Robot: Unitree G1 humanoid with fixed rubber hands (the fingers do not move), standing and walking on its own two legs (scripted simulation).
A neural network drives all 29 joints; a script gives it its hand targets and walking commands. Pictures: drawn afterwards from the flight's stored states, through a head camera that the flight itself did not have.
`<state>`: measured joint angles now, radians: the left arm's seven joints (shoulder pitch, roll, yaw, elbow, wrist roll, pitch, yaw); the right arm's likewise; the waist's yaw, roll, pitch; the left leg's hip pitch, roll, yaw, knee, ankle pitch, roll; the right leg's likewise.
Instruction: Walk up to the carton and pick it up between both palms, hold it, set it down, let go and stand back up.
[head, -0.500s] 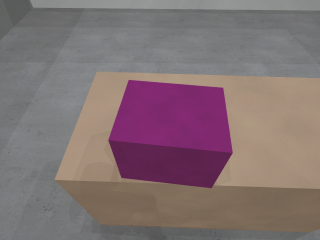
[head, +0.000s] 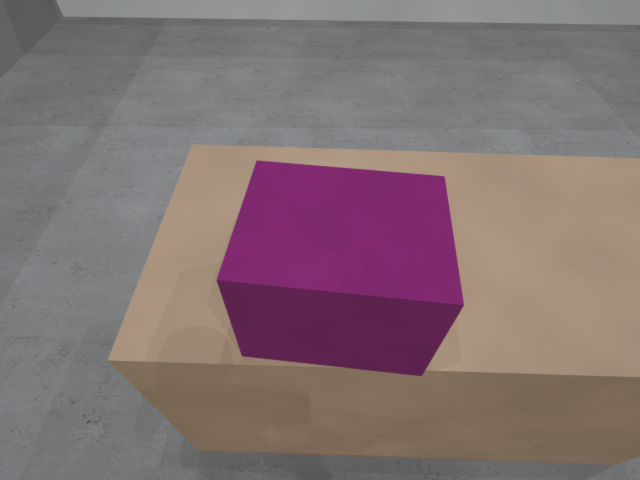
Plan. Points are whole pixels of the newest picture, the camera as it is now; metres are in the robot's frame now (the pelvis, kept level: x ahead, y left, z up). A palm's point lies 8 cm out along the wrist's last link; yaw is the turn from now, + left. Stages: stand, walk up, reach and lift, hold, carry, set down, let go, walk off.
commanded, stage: stand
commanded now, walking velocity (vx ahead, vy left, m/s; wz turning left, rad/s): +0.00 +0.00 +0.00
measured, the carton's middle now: (339, 269) +0.41 -0.03 -0.02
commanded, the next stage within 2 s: none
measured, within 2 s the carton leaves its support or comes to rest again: neither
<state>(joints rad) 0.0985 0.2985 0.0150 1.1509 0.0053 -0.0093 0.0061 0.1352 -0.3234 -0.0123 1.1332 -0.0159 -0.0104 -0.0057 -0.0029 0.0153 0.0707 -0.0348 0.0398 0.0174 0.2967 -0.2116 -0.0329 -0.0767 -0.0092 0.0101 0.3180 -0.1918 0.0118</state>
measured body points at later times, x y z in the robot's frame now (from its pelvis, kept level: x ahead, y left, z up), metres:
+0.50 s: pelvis +0.00 +0.00 +0.00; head +0.01 +0.00 +0.45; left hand +0.07 +0.29 -0.14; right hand +0.06 -0.29 -0.14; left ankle -0.03 +0.14 -0.75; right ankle -0.01 -0.13 -0.75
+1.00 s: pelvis +0.00 +0.00 +0.00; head +0.01 +0.00 +0.45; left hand +0.07 +0.29 -0.14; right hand +0.06 -0.29 -0.14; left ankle -0.03 +0.14 -0.75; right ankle -0.01 -0.13 -0.75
